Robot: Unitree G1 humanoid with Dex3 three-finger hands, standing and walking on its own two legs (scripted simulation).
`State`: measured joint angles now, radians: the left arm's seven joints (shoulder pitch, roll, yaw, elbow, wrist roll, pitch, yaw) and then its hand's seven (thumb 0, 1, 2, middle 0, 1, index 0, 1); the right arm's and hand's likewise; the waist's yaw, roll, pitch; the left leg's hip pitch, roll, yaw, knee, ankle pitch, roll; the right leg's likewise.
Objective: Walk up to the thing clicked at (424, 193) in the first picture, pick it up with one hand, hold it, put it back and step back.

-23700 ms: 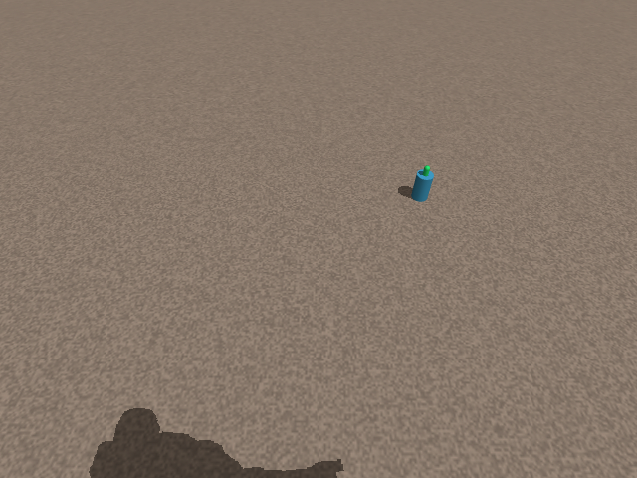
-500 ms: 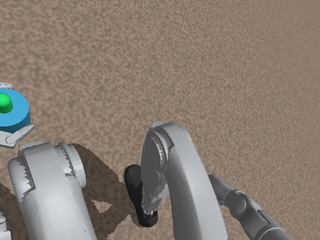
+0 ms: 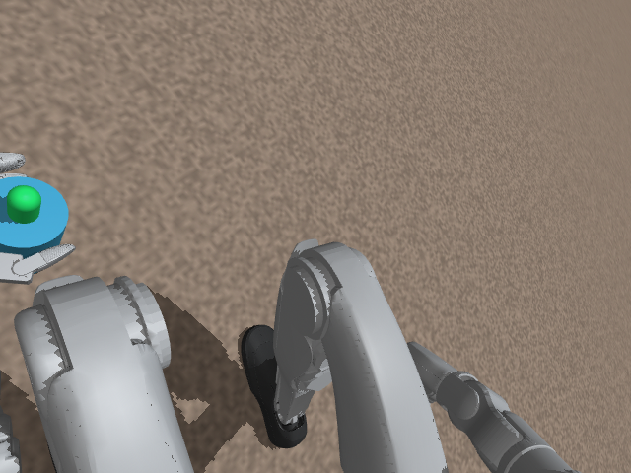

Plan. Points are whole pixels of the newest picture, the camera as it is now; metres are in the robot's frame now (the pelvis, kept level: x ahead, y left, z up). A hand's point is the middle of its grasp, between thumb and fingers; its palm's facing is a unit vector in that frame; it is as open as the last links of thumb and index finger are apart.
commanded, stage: open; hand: left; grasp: from the side
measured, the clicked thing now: (22, 224) +0.41 +0.23 -0.19
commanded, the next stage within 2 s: withdraw in 0.14 s
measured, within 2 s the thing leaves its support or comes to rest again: neither
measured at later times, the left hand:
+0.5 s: hand out of the picture +0.40 +0.26 -0.15, palm faces +0.19 -0.98 +0.01, open 15.2 cm
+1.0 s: hand out of the picture +0.34 +0.36 -0.01, palm faces +0.25 -0.89 -0.39, open 17.3 cm
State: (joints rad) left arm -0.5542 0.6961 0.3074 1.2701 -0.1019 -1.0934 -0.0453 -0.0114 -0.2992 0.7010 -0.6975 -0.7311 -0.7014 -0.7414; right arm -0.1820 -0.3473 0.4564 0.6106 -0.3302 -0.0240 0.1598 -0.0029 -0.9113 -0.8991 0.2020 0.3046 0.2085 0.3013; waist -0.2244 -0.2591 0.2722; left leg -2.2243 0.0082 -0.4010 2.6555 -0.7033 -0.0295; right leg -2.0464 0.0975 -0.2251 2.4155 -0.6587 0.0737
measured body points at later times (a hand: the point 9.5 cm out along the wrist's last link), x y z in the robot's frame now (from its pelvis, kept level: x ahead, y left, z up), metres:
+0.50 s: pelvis +0.00 +0.00 +0.00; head +0.21 +0.20 +0.34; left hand +0.38 +0.32 -0.15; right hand +0.19 -0.23 -0.03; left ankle +0.08 +0.13 -0.25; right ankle +0.14 -0.13 -0.25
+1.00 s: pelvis +0.01 -0.01 +0.08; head +0.19 +0.11 +0.47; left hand +0.32 +0.41 +0.01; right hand +0.20 -0.23 -0.03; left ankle +0.08 +0.13 -0.25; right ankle +0.13 -0.13 -0.25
